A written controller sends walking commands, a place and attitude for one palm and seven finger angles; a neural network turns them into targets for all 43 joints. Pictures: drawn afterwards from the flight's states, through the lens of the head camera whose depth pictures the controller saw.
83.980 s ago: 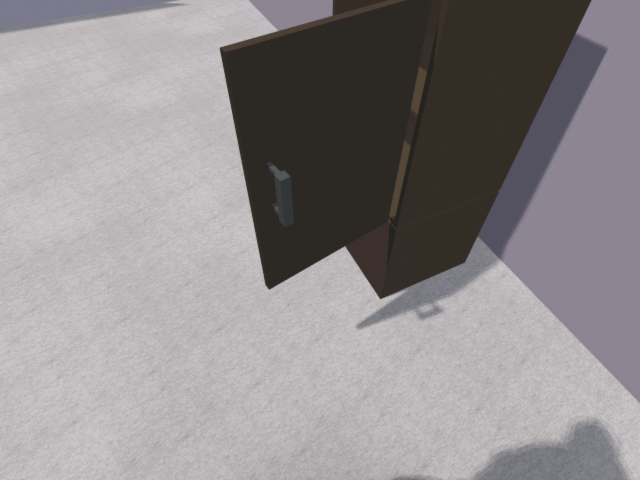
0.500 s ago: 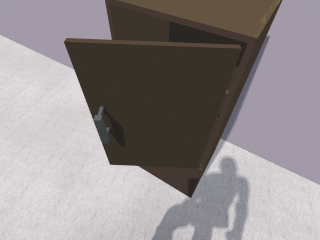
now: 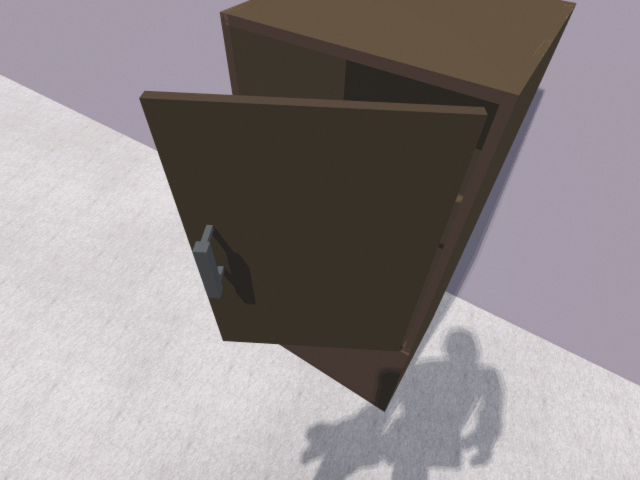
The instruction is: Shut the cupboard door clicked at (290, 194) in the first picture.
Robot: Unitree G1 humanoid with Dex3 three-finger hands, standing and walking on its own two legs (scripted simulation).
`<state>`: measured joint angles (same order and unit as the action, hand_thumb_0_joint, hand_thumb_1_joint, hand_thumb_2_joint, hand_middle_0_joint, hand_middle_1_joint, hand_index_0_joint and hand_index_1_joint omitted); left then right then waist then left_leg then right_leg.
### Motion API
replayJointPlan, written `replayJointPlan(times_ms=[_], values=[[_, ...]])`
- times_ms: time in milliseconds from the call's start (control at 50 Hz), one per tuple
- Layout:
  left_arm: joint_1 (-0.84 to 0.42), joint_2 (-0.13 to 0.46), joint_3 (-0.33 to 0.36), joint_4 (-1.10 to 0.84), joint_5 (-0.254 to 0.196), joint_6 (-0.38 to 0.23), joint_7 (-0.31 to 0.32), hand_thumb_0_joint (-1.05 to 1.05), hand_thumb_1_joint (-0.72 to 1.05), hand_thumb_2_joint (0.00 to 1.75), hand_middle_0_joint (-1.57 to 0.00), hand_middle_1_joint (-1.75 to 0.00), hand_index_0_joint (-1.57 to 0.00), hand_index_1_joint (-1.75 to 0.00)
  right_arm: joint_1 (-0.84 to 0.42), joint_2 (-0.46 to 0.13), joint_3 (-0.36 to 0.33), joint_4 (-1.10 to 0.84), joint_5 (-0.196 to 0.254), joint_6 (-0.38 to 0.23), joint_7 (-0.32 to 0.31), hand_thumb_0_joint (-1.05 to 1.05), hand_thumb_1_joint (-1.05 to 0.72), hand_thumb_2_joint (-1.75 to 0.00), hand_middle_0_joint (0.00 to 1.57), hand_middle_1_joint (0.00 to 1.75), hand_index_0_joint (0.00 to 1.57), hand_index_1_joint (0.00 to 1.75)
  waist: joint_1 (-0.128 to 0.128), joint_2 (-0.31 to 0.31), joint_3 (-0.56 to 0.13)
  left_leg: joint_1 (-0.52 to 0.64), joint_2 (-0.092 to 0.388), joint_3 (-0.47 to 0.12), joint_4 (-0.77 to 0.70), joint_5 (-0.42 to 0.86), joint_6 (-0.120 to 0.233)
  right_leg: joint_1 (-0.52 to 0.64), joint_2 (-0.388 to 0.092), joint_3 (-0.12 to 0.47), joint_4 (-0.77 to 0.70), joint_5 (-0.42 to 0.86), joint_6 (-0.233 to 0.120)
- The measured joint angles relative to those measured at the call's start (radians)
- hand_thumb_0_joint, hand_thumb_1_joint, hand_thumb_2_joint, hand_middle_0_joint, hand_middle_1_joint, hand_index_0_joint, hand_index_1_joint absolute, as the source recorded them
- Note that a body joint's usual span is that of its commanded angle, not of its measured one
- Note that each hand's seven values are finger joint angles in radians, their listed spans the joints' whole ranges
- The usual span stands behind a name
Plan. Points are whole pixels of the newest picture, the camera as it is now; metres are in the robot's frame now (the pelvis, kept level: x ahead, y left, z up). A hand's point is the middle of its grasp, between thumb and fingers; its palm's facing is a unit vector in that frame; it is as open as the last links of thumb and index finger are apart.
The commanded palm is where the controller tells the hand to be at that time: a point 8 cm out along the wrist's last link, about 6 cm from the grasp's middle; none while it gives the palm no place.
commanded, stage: raise the hand and make a fist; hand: left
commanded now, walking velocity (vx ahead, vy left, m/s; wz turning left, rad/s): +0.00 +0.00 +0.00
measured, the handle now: (211, 261) +0.43 +0.21 -0.02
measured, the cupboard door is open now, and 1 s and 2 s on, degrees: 30 30 30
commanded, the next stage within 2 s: bring the fist close to the handle in 1.98 s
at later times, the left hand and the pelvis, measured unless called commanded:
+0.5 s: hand out of the picture +0.09 +0.20 -0.10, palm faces +0.08 -1.00 +0.00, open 6.1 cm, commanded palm +0.09 +0.25 -0.05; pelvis -0.08 +0.00 -0.09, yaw +3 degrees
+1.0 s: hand (135, 475) +0.13 +0.22 -0.03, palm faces +0.10 -0.99 -0.07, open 3.8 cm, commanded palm +0.11 +0.26 -0.03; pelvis -0.06 +0.01 -0.10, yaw +6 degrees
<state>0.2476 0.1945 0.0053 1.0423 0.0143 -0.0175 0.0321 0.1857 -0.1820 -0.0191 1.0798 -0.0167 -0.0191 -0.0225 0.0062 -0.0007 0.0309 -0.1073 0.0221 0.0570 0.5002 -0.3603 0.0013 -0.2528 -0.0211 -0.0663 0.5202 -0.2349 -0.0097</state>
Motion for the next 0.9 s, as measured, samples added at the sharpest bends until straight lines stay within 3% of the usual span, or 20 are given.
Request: replayJointPlan(times_ms=[80, 100, 120, 160, 200, 260, 340, 360, 400, 440, 500, 580, 640, 700, 760, 800, 840, 900], values=[[-0.022, 0.018, 0.002, -0.009, -0.001, -0.001, 0.006, 0.01, 0.91, 0.9, -0.2, -0.3, -0.2, -0.3, 0.005, -0.01, 0.001, 0.003, 0.001, 0.005, 0.006, 0.01, -0.91, -0.9, 0.2, 0.3, 0.2, 0.3, -0.002, -0.004, 0.008, -0.007, -0.003, 0.006, 0.001, 0.01, 0.006, -0.001, -0.002, 0.006, -0.016, 0.021, 0.007], [0.012, 0.018, 0.055, -0.167, -0.032, 0.058, -0.007, 0.01, 0.91, 0.9, -0.2, -0.3, -0.2, -0.3, 0.019, -0.011, 0.008, -0.037, 0.008, -0.016, -0.012, 0.01, -0.91, -0.9, 0.2, 0.3, 0.2, 0.3, 0.0, -0.011, 0.033, -0.019, -0.003, 0.01, 0.035, 0.003, 0.006, -0.01, -0.004, 0.01, 0.009, 0.018, 0.009], [0.058, 0.029, 0.064, -0.347, -0.065, 0.057, 0.004, 0.02, 0.91, 0.9, -0.2, -0.3, -0.2, -0.3, 0.044, -0.015, 0.019, -0.085, 0.031, -0.065, -0.038, 0.01, -0.91, -0.9, 0.2, 0.3, 0.2, 0.3, 0.0, -0.02, 0.045, -0.042, -0.006, 0.011, 0.08, -0.014, 0.007, -0.042, -0.009, 0.014, 0.068, 0.001, 0.008], [0.125, 0.048, 0.063, -0.624, -0.124, 0.002, 0.038, 0.02, 0.91, 0.9, -0.2, -0.31, -0.2, -0.3, 0.092, -0.024, 0.024, -0.151, 0.053, -0.156, -0.06, 0.01, -0.91, -0.9, 0.2, 0.3, 0.2, 0.3, -0.002, -0.038, 0.029, -0.075, -0.029, 0.015, 0.149, -0.051, 0.012, -0.085, -0.035, 0.023, 0.163, -0.055, 0.011], [0.127, 0.028, 0.063, -0.784, -0.155, -0.042, 0.048, 0.02, 0.91, 0.9, -0.21, -0.32, -0.21, -0.31, 0.128, -0.039, 0.006, -0.21, 0.053, -0.218, -0.047, 0.01, -0.91, -0.9, 0.2, 0.3, 0.2, 0.3, -0.013, -0.017, -0.016, -0.109, -0.038, 0.004, 0.185, -0.064, 0.024, -0.11, -0.047, 0.015, 0.191, -0.069, 0.021], [0.081, -0.015, 0.083, -0.868, -0.179, -0.203, -0.009, 0.02, 0.92, 0.9, -0.24, -0.35, -0.24, -0.34, 0.125, -0.051, -0.007, -0.3, 0.043, -0.265, -0.018, 0.01, -0.91, -0.9, 0.2, 0.3, 0.2, 0.3, -0.043, 0.01, -0.086, -0.216, -0.043, -0.01, 0.252, -0.071, 0.02, -0.201, -0.058, 0.003, 0.234, -0.066, 0.02], [0.051, -0.038, 0.11, -0.851, -0.242, -0.482, -0.21, 0.01, 0.92, 0.9, -0.29, -0.41, -0.29, -0.4, 0.067, -0.025, -0.008, -0.421, 0.026, -0.279, 0.024, 0.01, -0.91, -0.9, 0.2, 0.3, 0.2, 0.3, -0.052, -0.039, -0.11, -0.407, -0.037, 0.006, 0.392, -0.097, 0.015, -0.398, -0.054, 0.025, 0.366, -0.085, 0.003], [0.054, -0.037, 0.113, -0.834, -0.247, -0.529, -0.263, 0.01, 0.91, 0.9, -0.3, -0.42, -0.3, -0.42, 0.055, -0.024, -0.007, -0.455, 0.024, -0.278, 0.033, 0.01, -0.91, -0.9, 0.2, 0.3, 0.2, 0.3, -0.05, -0.052, -0.103, -0.451, -0.032, 0.006, 0.433, -0.108, 0.014, -0.441, -0.05, 0.027, 0.401, -0.091, -0.003], [0.075, -0.026, 0.114, -0.802, -0.244, -0.562, -0.334, 0.0, 0.91, 0.9, -0.34, -0.46, -0.34, -0.45, 0.042, -0.035, -0.008, -0.519, 0.028, -0.274, 0.042, 0.01, -0.91, -0.9, 0.2, 0.3, 0.2, 0.3, -0.04, -0.07, -0.099, -0.543, -0.027, 0.002, 0.513, -0.128, 0.015, -0.53, -0.046, 0.028, 0.471, -0.111, -0.01], [0.106, -0.011, 0.118, -0.779, -0.242, -0.547, -0.357, 0.01, 0.91, 0.9, -0.38, -0.5, -0.38, -0.49, 0.034, -0.054, -0.013, -0.564, 0.03, -0.27, 0.037, 0.01, -0.9, -0.9, 0.2, 0.3, 0.2, 0.3, -0.024, -0.078, -0.102, -0.633, -0.025, -0.007, 0.588, -0.147, 0.012, -0.614, -0.04, 0.028, 0.541, -0.14, -0.011], [0.157, 0.009, 0.142, -0.809, -0.256, -0.528, -0.32, 0.01, 0.9, 0.9, -0.43, -0.55, -0.43, -0.55, 0.023, -0.08, -0.021, -0.592, 0.03, -0.272, 0.02, 0.01, -0.9, -0.9, 0.2, 0.3, 0.2, 0.3, -0.001, -0.071, -0.106, -0.745, -0.031, -0.035, 0.69, -0.173, 0.009, -0.709, -0.028, 0.025, 0.624, -0.163, -0.012], [0.183, 0.031, 0.147, -0.984, -0.293, -0.574, -0.272, 0.03, 0.9, 0.9, -0.5, -0.63, -0.5, -0.63, 0.005, -0.097, -0.005, -0.571, 0.025, -0.283, -0.007, 0.01, -0.91, -0.9, 0.2, 0.3, 0.2, 0.3, 0.025, -0.036, -0.115, -0.837, -0.051, -0.083, 0.792, -0.202, 0.007, -0.773, -0.018, 0.01, 0.701, -0.175, -0.007], [0.128, 0.044, 0.108, -1.087, -0.298, -0.585, -0.299, 0.03, 0.91, 0.9, -0.55, -0.69, -0.55, -0.69, -0.01, -0.094, 0.03, -0.555, 0.032, -0.282, -0.023, 0.02, -0.91, -0.9, 0.2, 0.3, 0.2, 0.3, 0.031, 0.003, -0.122, -0.864, -0.061, -0.108, 0.832, -0.213, 0.01, -0.783, -0.013, -0.001, 0.725, -0.19, -0.002], [0.046, 0.06, 0.061, -1.095, -0.272, -0.486, -0.361, 0.02, 0.91, 0.9, -0.6, -0.75, -0.6, -0.75, -0.011, -0.068, 0.064, -0.561, 0.048, -0.263, -0.03, 0.02, -0.91, -0.9, 0.2, 0.3, 0.2, 0.3, 0.021, 0.026, -0.134, -0.864, -0.064, -0.107, 0.829, -0.212, 0.013, -0.782, -0.006, 0.008, 0.72, -0.189, 0.004], [0.012, 0.07, 0.048, -1.05, -0.261, -0.307, -0.398, 0.02, 0.9, 0.9, -0.66, -0.81, -0.66, -0.81, 0.011, -0.032, 0.086, -0.589, 0.065, -0.224, -0.033, 0.02, -0.9, -0.9, 0.2, 0.3, 0.2, 0.3, 0.001, 0.027, -0.141, -0.834, -0.059, -0.084, 0.786, -0.201, 0.018, -0.764, 0.002, 0.032, 0.688, -0.182, 0.008], [0.034, 0.063, 0.067, -1.037, -0.278, -0.212, -0.384, 0.02, 0.9, 0.9, -0.7, -0.85, -0.7, -0.84, 0.039, -0.016, 0.089, -0.61, 0.067, -0.204, -0.035, 0.02, -0.9, -0.9, 0.2, 0.3, 0.21, 0.3, -0.014, 0.024, -0.143, -0.802, -0.058, -0.07, 0.747, -0.194, 0.022, -0.739, 0.005, 0.046, 0.656, -0.167, 0.01], [0.085, 0.049, 0.099, -1.057, -0.297, -0.181, -0.339, 0.02, 0.9, 0.9, -0.74, -0.89, -0.74, -0.88, 0.073, -0.009, 0.084, -0.622, 0.062, -0.195, -0.038, 0.02, -0.9, -0.9, 0.21, 0.3, 0.21, 0.3, -0.019, 0.017, -0.147, -0.772, -0.054, -0.062, 0.714, -0.19, 0.023, -0.714, 0.009, 0.055, 0.628, -0.162, 0.012], [0.158, 0.043, 0.142, -1.11, -0.3, -0.249, -0.267, 0.02, 0.9, 0.9, -0.79, -0.95, -0.79, -0.94, 0.119, -0.019, 0.067, -0.62, 0.044, -0.202, -0.036, 0.02, -0.9, -0.9, 0.21, 0.3, 0.2, 0.3, -0.012, 0.009, -0.158, -0.749, -0.053, -0.069, 0.693, -0.194, 0.024, -0.688, 0.01, 0.049, 0.606, -0.169, 0.012]])
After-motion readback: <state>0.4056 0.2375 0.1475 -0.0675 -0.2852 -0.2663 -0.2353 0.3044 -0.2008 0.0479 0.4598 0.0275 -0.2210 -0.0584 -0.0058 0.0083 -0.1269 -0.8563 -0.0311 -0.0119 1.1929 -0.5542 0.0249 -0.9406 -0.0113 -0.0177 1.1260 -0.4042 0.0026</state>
